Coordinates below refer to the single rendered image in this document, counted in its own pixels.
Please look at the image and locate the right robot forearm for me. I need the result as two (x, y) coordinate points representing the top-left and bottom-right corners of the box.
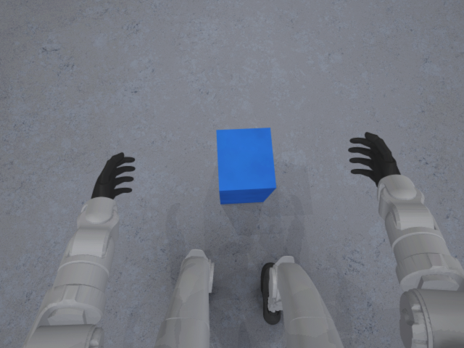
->
(377, 175), (464, 292)

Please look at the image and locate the left robot hand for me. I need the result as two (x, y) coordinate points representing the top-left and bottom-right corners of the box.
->
(91, 152), (135, 199)

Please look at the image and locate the robot left upper arm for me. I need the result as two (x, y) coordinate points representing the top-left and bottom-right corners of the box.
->
(26, 324), (104, 348)

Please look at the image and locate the left robot forearm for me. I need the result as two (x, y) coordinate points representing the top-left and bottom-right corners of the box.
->
(22, 197), (120, 348)

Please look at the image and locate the robot right upper arm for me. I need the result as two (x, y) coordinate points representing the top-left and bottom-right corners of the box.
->
(399, 289), (464, 348)

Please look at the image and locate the left robot thigh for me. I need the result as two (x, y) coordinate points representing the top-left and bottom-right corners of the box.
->
(154, 256), (214, 348)

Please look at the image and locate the right robot hand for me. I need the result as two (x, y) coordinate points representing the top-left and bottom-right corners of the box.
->
(348, 132), (401, 188)

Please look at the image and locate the carton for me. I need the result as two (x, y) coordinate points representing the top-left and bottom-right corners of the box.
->
(216, 128), (276, 204)

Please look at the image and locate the robot right shin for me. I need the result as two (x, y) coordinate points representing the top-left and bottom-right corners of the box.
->
(268, 256), (294, 311)

